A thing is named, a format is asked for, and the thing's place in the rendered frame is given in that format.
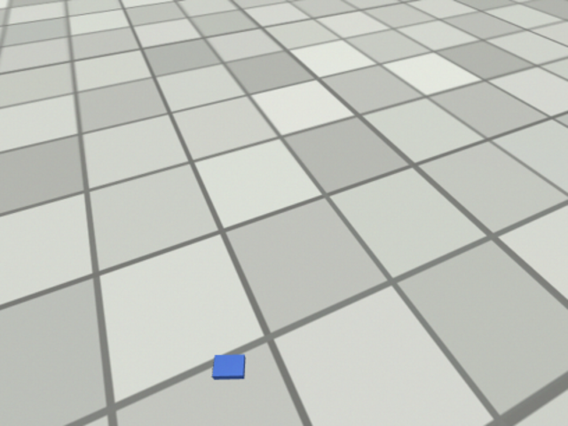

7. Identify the small box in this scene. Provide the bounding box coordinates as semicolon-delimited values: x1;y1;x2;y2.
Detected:
212;354;245;380

